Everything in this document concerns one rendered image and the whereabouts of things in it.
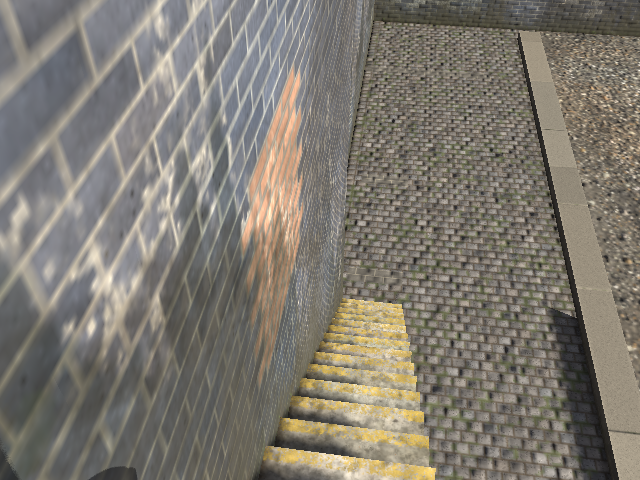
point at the stairs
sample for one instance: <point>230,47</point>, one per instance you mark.
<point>357,414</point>

